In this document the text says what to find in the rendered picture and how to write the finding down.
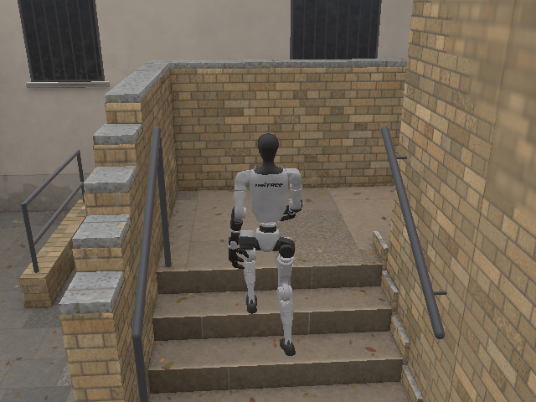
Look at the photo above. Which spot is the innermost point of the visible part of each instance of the stairs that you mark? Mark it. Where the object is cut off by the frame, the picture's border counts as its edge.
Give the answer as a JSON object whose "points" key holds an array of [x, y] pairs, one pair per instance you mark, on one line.
{"points": [[208, 348]]}

